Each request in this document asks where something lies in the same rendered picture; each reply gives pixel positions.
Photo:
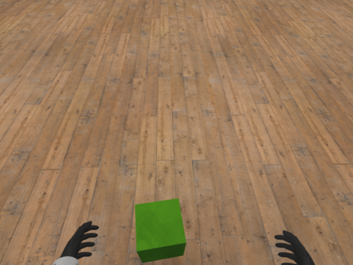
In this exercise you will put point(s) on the right robot hand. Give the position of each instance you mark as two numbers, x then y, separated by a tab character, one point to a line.
300	256

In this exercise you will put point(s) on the left robot hand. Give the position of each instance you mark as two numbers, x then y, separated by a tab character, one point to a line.
74	244

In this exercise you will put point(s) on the carton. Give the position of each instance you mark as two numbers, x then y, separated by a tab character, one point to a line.
159	230

